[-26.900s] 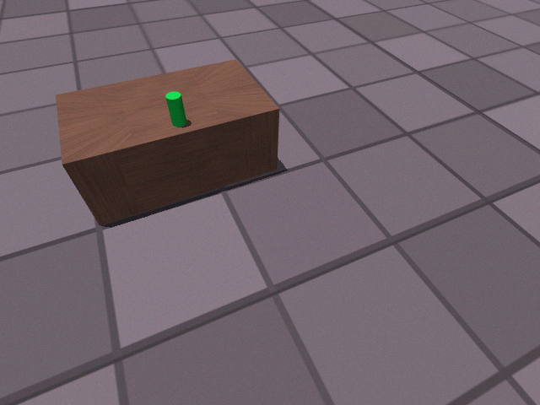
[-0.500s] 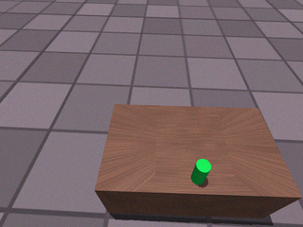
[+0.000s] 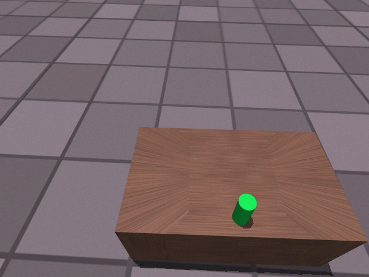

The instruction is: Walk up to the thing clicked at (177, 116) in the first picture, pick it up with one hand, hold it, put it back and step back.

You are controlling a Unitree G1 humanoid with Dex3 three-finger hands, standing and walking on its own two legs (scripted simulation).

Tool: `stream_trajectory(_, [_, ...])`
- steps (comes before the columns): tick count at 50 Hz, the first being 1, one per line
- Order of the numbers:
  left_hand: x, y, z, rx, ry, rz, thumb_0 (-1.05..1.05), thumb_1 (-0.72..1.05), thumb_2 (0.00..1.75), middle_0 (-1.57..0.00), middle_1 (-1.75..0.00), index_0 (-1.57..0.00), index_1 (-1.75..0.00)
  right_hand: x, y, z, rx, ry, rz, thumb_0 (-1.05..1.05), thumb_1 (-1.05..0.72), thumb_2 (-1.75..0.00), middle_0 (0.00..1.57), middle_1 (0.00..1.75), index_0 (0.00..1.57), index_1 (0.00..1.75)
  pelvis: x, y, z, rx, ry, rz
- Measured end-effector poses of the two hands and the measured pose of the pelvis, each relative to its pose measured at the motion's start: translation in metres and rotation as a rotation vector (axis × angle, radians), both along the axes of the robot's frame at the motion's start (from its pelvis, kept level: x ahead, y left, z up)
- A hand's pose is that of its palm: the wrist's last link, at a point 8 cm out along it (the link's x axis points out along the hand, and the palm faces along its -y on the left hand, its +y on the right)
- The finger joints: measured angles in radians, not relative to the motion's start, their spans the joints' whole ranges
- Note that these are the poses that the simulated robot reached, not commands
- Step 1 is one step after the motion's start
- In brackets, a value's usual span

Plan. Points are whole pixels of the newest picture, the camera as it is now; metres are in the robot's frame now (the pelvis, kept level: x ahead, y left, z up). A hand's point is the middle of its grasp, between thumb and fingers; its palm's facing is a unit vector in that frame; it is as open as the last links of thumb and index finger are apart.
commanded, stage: stand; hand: right
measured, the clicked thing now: (243, 210) +0.41 -0.22 -0.32
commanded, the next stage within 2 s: step back in 0.78 s
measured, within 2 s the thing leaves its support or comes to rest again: neither
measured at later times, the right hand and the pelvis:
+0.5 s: hand out of the picture +0.06 -0.25 -0.16, palm faces -0.04 +0.94 -0.34, open 7.4 cm; pelvis +0.00 +0.00 +0.00, yaw +0 degrees
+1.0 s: hand out of the picture +0.05 -0.26 -0.16, palm faces -0.03 +0.92 -0.39, open 7.3 cm; pelvis -0.04 +0.02 -0.01, yaw +0 degrees
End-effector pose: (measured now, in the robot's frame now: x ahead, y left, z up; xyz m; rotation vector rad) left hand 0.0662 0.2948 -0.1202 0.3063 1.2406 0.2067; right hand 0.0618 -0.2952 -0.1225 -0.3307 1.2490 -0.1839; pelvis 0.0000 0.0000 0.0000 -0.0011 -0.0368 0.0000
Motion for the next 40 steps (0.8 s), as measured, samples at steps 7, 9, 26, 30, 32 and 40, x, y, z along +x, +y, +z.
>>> stream_trajectory(7, [-0.0014,-0.0003,0.0007,0.001,-0.001,0.0,0.0,0.9,0.9,-0.2,-0.3,-0.21,-0.3,-0.0025,-0.0003,-0.0008,0.004,0.002,-0.002,0.01,-0.91,-0.9,0.2,0.3,0.21,0.3,-0.001,-0.0007,0.0,0.0,-0.001,0.0])
stream_trajectory(9, [-0.0019,-0.0003,0.0007,0.002,0.0,0.0,0.0,0.9,0.9,-0.2,-0.3,-0.21,-0.3,-0.0032,-0.0004,-0.001,0.005,0.003,-0.002,0.01,-0.91,-0.9,0.2,0.3,0.21,0.3,-0.0013,-0.0009,0.0,0.0,-0.001,0.0])
stream_trajectory(26, [-0.0069,0.0005,0.0009,0.005,0.005,0.001,0.0,0.9,0.9,-0.2,-0.3,-0.21,-0.3,-0.0085,-0.0014,-0.0012,0.006,0.008,-0.003,0.01,-0.91,-0.9,0.2,0.3,0.21,0.3,-0.0037,-0.0018,-0.0001,0.001,-0.003,-0.002])
stream_trajectory(30, [-0.0074,0.0003,0.0008,0.005,0.009,0.0,0.0,0.9,0.9,-0.2,-0.3,-0.21,-0.3,-0.0092,-0.0017,-0.0016,0.005,0.011,-0.002,0.01,-0.91,-0.9,0.2,0.3,0.21,0.3,-0.0036,-0.0019,-0.0001,0.001,-0.001,-0.001])
stream_trajectory(32, [-0.0074,0.0001,0.0008,0.005,0.01,0.001,0.0,0.9,0.9,-0.2,-0.3,-0.21,-0.3,-0.0093,-0.0018,-0.0018,0.005,0.012,-0.002,0.01,-0.91,-0.9,0.2,0.3,0.21,0.3,-0.0035,-0.0019,-0.0002,0.002,-0.001,-0.001])
stream_trajectory(40, [-0.0064,-0.0003,0.0011,0.004,0.005,0.007,0.0,0.9,0.9,-0.2,-0.3,-0.21,-0.3,-0.0076,-0.0022,-0.0028,0.01,0.012,-0.003,0.01,-0.91,-0.9,0.2,0.3,0.21,0.3,-0.0039,-0.0025,-0.0007,0.002,0.001,-0.001])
